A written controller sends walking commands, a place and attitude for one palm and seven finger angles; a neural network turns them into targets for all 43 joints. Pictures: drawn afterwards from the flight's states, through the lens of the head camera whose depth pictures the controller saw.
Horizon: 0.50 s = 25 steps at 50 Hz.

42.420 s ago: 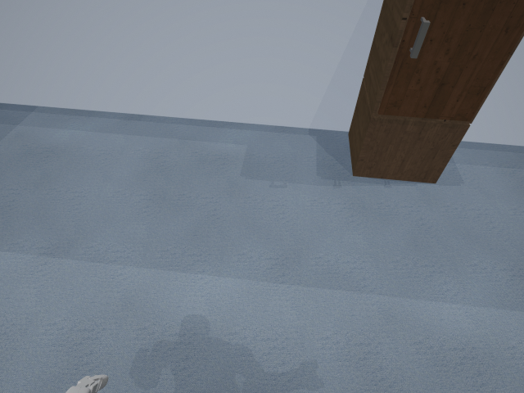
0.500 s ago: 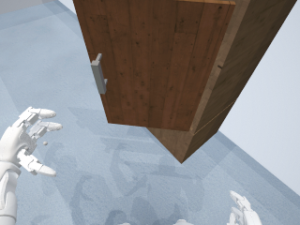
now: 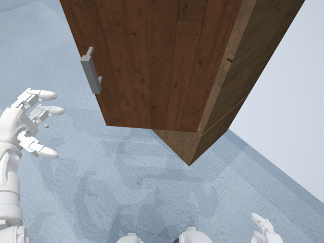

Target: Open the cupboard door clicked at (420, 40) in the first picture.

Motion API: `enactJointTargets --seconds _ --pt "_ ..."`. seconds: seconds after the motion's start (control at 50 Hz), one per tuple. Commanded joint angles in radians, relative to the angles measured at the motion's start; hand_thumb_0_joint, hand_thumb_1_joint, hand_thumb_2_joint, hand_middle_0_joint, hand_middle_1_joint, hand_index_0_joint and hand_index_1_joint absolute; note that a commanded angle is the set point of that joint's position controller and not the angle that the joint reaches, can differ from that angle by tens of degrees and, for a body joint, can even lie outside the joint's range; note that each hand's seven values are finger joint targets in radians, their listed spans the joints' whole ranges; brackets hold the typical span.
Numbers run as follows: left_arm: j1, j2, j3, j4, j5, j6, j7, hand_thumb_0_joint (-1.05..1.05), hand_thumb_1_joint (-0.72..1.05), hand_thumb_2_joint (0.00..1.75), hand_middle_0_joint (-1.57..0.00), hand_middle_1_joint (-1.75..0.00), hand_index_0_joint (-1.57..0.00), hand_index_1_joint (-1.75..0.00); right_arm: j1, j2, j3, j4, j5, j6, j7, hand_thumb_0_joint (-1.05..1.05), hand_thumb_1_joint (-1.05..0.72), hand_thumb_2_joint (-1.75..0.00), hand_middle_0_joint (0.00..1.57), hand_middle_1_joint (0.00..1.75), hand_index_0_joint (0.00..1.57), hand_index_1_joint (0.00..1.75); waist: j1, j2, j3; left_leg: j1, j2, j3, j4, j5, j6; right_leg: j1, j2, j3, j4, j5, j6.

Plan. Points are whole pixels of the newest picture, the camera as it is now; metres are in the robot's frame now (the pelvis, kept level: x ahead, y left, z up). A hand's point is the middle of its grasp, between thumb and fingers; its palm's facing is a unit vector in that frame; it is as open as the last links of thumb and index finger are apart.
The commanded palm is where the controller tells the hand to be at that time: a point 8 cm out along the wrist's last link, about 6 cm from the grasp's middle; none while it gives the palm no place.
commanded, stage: move the hooked fingers beside the handle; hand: left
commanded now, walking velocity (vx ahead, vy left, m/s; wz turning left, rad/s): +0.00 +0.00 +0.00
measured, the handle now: (93, 71) +0.57 +0.22 +0.06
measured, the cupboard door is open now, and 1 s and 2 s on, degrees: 44 44 43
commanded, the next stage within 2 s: none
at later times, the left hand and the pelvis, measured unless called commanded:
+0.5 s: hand (57, 104) +0.42 +0.27 +0.08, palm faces -0.06 -1.00 -0.01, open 14.0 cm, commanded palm +0.40 +0.32 +0.07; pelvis +0.01 +0.01 +0.00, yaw -1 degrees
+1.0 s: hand (67, 85) +0.49 +0.27 +0.08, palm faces -0.07 -1.00 -0.01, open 14.0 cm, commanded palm +0.48 +0.32 +0.06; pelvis +0.00 +0.02 -0.01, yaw -2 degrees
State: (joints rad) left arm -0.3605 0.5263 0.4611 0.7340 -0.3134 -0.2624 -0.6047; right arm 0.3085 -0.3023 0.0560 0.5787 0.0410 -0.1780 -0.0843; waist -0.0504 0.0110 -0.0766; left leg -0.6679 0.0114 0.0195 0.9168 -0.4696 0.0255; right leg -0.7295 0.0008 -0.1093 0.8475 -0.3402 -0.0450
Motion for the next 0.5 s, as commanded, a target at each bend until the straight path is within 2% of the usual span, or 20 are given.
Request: enactJointTargets --seconds 0.0,0.02,0.04,0.08,0.1,0.14,0.16,0.18,0.2,0.22,0.24,0.26,0.28,0.32,0.34,0.36,0.42,0.44,0.46,0.48 --pt "-0.230 0.337 0.125 -0.124 -0.019 -0.050 0.013 0.00 -0.50 0.30 -0.30 -1.20 -0.30 -1.20 0.060 -0.161 -0.073 -0.123 0.001 -0.027 0.004 0.00 -0.90 -0.90 0.20 0.30 0.20 0.30 0.022 0.013 -0.332 -0.011 -0.013 -0.031 -0.127 0.321 -0.001 0.336 -0.004 0.124 -0.086 0.231 0.017" --pt "-0.227 0.351 0.136 -0.132 -0.016 -0.057 0.019 0.00 -0.50 0.30 -0.30 -1.20 -0.30 -1.20 0.066 -0.161 -0.074 -0.128 -0.001 -0.021 0.007 0.00 -0.90 -0.90 0.20 0.30 0.20 0.30 0.028 0.024 -0.346 -0.012 -0.014 -0.031 -0.130 0.334 -0.002 0.344 -0.004 0.121 -0.080 0.245 0.016" --pt "-0.253 0.326 0.110 -0.144 -0.012 -0.066 0.020 0.00 -0.50 0.30 -0.30 -1.20 -0.30 -1.20 0.067 -0.158 -0.074 -0.129 0.001 -0.017 0.010 0.00 -0.90 -0.90 0.20 0.30 0.20 0.30 0.018 0.043 -0.349 0.000 -0.014 -0.028 -0.130 0.341 -0.001 0.333 -0.003 0.120 -0.078 0.257 0.017" --pt "-0.308 0.343 0.112 -0.181 -0.005 -0.089 0.024 0.00 -0.50 0.30 -0.30 -1.20 -0.30 -1.20 0.082 -0.156 -0.076 -0.127 -0.003 -0.008 0.014 0.00 -0.90 -0.90 0.20 0.30 0.20 0.30 0.016 0.097 -0.380 0.041 -0.010 -0.032 -0.129 0.381 -0.003 0.321 0.006 0.111 -0.063 0.280 0.011" --pt "-0.298 0.328 0.103 -0.191 -0.004 -0.098 0.028 0.00 -0.50 0.30 -0.30 -1.20 -0.30 -1.20 0.085 -0.154 -0.079 -0.129 -0.003 -0.004 0.015 0.00 -0.90 -0.90 0.20 0.30 0.20 0.30 0.015 0.107 -0.386 0.061 -0.010 -0.035 -0.131 0.395 -0.004 0.309 0.008 0.106 -0.063 0.283 0.012" --pt "-0.317 0.292 0.070 -0.195 -0.001 -0.109 0.033 0.00 -0.50 0.30 -0.30 -1.20 -0.30 -1.20 0.093 -0.153 -0.082 -0.126 -0.001 0.005 0.015 0.00 -0.90 -0.90 0.20 0.30 0.20 0.30 0.000 0.113 -0.390 0.085 -0.007 -0.038 -0.131 0.402 -0.004 0.276 0.010 0.100 -0.065 0.270 0.015" --pt "-0.362 0.301 0.073 -0.195 -0.007 -0.112 0.033 0.00 -0.50 0.30 -0.30 -1.20 -0.30 -1.20 0.099 -0.156 -0.081 -0.120 -0.003 0.008 0.013 0.00 -0.90 -0.90 0.20 0.30 0.20 0.30 -0.011 0.089 -0.381 0.084 -0.004 -0.043 -0.125 0.415 -0.003 0.271 0.015 0.098 -0.062 0.282 0.012" --pt "-0.371 0.313 0.084 -0.162 -0.001 -0.109 0.034 0.00 -0.50 0.30 -0.30 -1.20 -0.30 -1.20 0.110 -0.159 -0.084 -0.108 -0.002 0.016 0.011 0.00 -0.90 -0.90 0.20 0.30 0.20 0.30 -0.013 0.076 -0.380 0.082 -0.003 -0.044 -0.128 0.400 -0.004 0.265 0.016 0.097 -0.066 0.269 0.016" --pt "-0.372 0.298 0.075 -0.131 -0.003 -0.104 0.036 0.00 -0.50 0.30 -0.30 -1.20 -0.30 -1.20 0.109 -0.160 -0.082 -0.107 -0.002 0.020 0.011 0.00 -0.90 -0.90 0.20 0.30 0.20 0.30 -0.016 0.066 -0.360 0.063 -0.005 -0.043 -0.130 0.371 -0.002 0.263 0.013 0.100 -0.072 0.256 0.017" --pt "-0.386 0.320 0.092 -0.113 0.002 -0.102 0.041 0.00 -0.50 0.30 -0.30 -1.20 -0.30 -1.20 0.115 -0.164 -0.084 -0.100 -0.001 0.025 0.009 0.00 -0.90 -0.90 0.20 0.30 0.20 0.30 -0.018 0.055 -0.357 0.053 -0.004 -0.044 -0.133 0.359 -0.002 0.263 0.011 0.098 -0.072 0.249 0.018" --pt "-0.389 0.306 0.079 -0.080 0.005 -0.096 0.041 0.00 -0.50 0.30 -0.30 -1.20 -0.30 -1.20 0.114 -0.162 -0.081 -0.098 0.000 0.029 0.008 0.00 -0.90 -0.90 0.20 0.30 0.20 0.30 -0.020 0.064 -0.336 0.040 -0.007 -0.039 -0.135 0.337 -0.001 0.254 0.009 0.102 -0.079 0.234 0.018" --pt "-0.445 0.329 0.081 -0.094 0.011 -0.102 0.041 0.00 -0.50 0.30 -0.30 -1.20 -0.30 -1.20 0.118 -0.166 -0.080 -0.095 -0.002 0.033 0.006 0.00 -0.90 -0.90 0.20 0.30 0.20 0.30 -0.023 0.068 -0.349 0.048 -0.006 -0.045 -0.130 0.358 -0.001 0.257 0.011 0.098 -0.068 0.248 0.012" --pt "-0.452 0.333 0.077 -0.088 0.026 -0.100 0.042 0.00 -0.50 0.30 -0.30 -1.20 -0.30 -1.20 0.123 -0.162 -0.080 -0.094 -0.003 0.039 0.007 0.00 -0.90 -0.90 0.20 0.30 0.20 0.30 -0.018 0.106 -0.373 0.066 -0.007 -0.042 -0.133 0.375 -0.003 0.258 0.010 0.101 -0.067 0.255 0.013" --pt "-0.455 0.327 0.065 -0.068 0.040 -0.105 0.049 0.00 -0.50 0.30 -0.30 -1.20 -0.30 -1.20 0.127 -0.159 -0.080 -0.091 -0.004 0.047 0.010 0.00 -0.90 -0.90 0.20 0.30 0.20 0.30 -0.019 0.125 -0.377 0.086 -0.005 -0.045 -0.129 0.399 -0.006 0.238 0.010 0.097 -0.065 0.260 0.013" --pt "-0.463 0.340 0.076 -0.079 0.044 -0.112 0.057 0.00 -0.50 0.30 -0.30 -1.20 -0.30 -1.20 0.131 -0.159 -0.082 -0.092 -0.006 0.051 0.011 0.00 -0.90 -0.90 0.20 0.30 0.20 0.30 -0.014 0.126 -0.384 0.097 -0.001 -0.053 -0.129 0.430 -0.011 0.234 0.010 0.090 -0.059 0.269 0.012" --pt "-0.480 0.320 0.053 -0.082 0.040 -0.116 0.056 0.00 -0.50 0.30 -0.30 -1.20 -0.30 -1.20 0.134 -0.159 -0.079 -0.097 -0.008 0.056 0.013 0.00 -0.90 -0.90 0.20 0.30 0.20 0.30 -0.020 0.126 -0.391 0.111 0.000 -0.055 -0.121 0.472 -0.012 0.226 0.015 0.088 -0.052 0.289 0.009" --pt "-0.498 0.355 0.095 -0.019 0.037 -0.124 0.061 0.00 -0.50 0.30 -0.30 -1.20 -0.30 -1.20 0.142 -0.165 -0.080 -0.090 -0.009 0.073 0.016 0.00 -0.90 -0.90 0.20 0.30 0.20 0.30 -0.023 0.059 -0.396 0.070 0.001 -0.051 -0.119 0.421 -0.008 0.253 0.015 0.093 -0.056 0.287 0.016" --pt "-0.500 0.341 0.083 -0.002 0.041 -0.125 0.061 0.00 -0.50 0.30 -0.30 -1.20 -0.30 -1.20 0.138 -0.163 -0.079 -0.090 -0.007 0.078 0.017 0.00 -0.90 -0.90 0.20 0.30 0.20 0.30 -0.022 0.086 -0.390 0.071 0.000 -0.051 -0.121 0.424 -0.009 0.244 0.014 0.092 -0.055 0.285 0.013" --pt "-0.539 0.320 0.056 -0.002 0.039 -0.126 0.057 0.00 -0.50 0.30 -0.30 -1.20 -0.30 -1.20 0.141 -0.162 -0.077 -0.094 -0.008 0.082 0.017 0.00 -0.90 -0.90 0.20 0.30 0.20 0.30 -0.033 0.095 -0.386 0.081 0.001 -0.053 -0.116 0.445 -0.009 0.224 0.017 0.087 -0.048 0.289 0.010" --pt "-0.542 0.332 0.066 0.033 0.047 -0.123 0.057 0.00 -0.50 0.30 -0.30 -1.20 -0.30 -1.20 0.149 -0.164 -0.079 -0.085 -0.009 0.089 0.019 0.00 -0.90 -0.90 0.20 0.30 0.20 0.30 -0.031 0.083 -0.385 0.083 0.005 -0.054 -0.116 0.447 -0.011 0.220 0.018 0.087 -0.050 0.285 0.013"
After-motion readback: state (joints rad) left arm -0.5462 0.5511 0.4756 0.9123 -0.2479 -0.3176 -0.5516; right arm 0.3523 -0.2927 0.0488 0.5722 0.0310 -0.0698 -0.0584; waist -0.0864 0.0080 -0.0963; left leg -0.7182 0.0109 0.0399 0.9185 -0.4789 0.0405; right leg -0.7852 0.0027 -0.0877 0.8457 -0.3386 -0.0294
